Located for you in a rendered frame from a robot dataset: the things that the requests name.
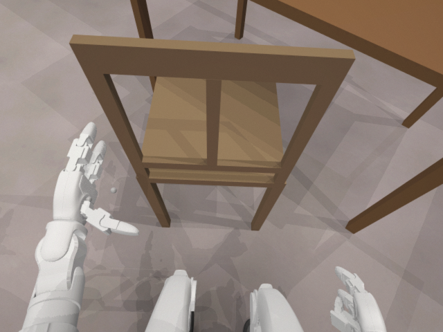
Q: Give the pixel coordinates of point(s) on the robot left forearm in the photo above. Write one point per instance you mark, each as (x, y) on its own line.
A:
(57, 296)

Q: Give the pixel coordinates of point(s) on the robot right hand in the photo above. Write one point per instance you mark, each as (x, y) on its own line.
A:
(364, 314)

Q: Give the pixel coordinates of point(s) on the robot left hand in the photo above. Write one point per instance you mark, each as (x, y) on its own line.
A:
(77, 182)

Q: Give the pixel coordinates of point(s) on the robot thigh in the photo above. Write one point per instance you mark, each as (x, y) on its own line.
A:
(174, 305)
(270, 310)

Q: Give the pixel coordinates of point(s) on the robot right thigh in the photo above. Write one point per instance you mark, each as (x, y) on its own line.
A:
(270, 310)

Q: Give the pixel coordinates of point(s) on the chair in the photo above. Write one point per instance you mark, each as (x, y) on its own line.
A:
(214, 117)

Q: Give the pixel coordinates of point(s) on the table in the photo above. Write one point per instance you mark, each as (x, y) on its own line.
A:
(404, 34)

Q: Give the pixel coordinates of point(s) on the robot left thigh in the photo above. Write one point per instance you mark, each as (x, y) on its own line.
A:
(174, 305)

